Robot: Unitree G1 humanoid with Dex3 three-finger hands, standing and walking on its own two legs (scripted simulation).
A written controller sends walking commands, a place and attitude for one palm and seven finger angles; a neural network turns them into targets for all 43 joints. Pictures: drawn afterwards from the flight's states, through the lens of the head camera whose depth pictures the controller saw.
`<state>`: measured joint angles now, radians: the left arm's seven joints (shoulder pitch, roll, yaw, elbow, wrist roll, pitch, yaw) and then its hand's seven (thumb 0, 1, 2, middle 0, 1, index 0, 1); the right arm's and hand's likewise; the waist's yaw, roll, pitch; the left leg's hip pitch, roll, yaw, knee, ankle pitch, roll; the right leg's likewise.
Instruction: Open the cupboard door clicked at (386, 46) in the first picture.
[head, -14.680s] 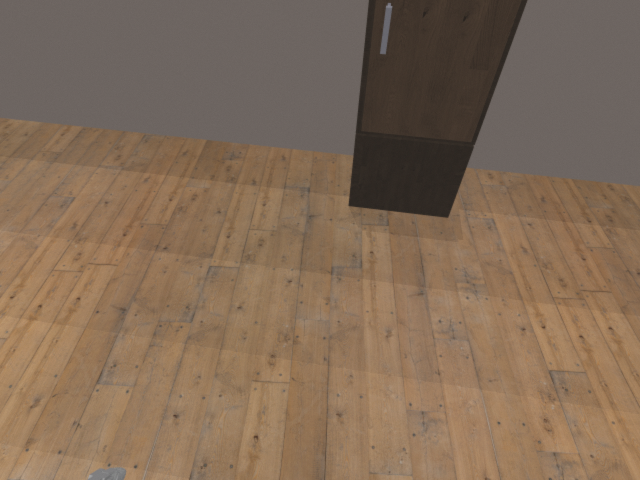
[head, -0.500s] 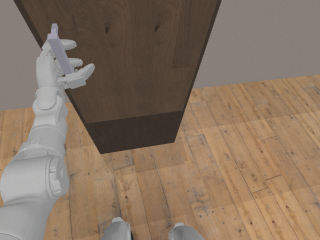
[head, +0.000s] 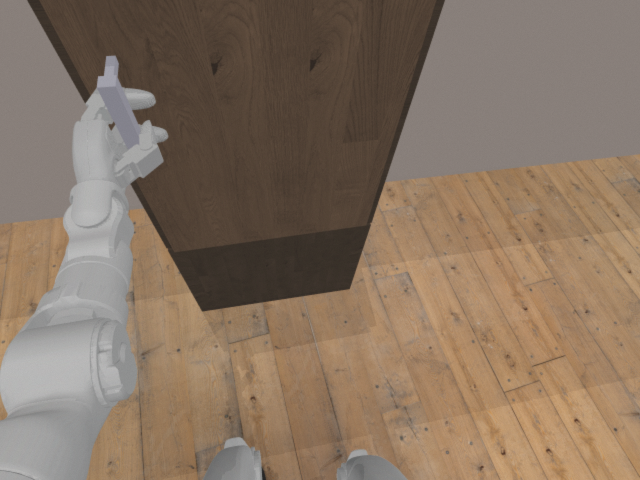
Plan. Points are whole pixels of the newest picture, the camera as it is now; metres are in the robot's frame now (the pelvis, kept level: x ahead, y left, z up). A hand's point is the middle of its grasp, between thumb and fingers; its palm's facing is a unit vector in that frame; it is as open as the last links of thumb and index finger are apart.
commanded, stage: pull the door open along its arc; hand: left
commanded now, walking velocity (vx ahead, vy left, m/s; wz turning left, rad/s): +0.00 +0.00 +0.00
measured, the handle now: (129, 117) +0.55 +0.20 +0.10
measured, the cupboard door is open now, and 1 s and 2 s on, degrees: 1 39 37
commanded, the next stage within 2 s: open thumb and fingers to let go in 0.90 s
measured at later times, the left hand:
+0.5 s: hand (193, 231) +0.38 +0.11 +0.09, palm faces +0.37 -0.93 +0.04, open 5.7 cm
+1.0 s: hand (272, 307) +0.29 +0.03 +0.10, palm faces +0.34 -0.94 -0.05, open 5.8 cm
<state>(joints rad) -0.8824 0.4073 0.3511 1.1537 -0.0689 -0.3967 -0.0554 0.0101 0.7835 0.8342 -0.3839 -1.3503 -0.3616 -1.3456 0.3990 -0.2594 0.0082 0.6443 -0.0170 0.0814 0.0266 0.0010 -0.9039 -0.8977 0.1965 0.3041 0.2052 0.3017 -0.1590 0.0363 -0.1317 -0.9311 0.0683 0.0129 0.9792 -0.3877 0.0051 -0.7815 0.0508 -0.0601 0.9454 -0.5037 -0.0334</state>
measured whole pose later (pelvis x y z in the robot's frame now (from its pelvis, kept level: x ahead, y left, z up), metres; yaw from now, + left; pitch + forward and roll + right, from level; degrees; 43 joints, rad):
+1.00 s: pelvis +0.01 -0.04 +0.02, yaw +4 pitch +6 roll +1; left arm 0.13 -0.07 -0.29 0.04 0.05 -0.06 0.56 0.00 0.71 0.75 -0.33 -1.31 -0.38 -1.34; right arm 0.18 -0.18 0.03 0.56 -0.05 0.04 0.04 0.01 -0.90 -0.90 0.20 0.30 0.20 0.30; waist -0.03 0.05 -0.13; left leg -0.56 0.04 -0.03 0.83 -0.36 -0.04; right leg -0.42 0.03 -0.10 0.84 -0.52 -0.08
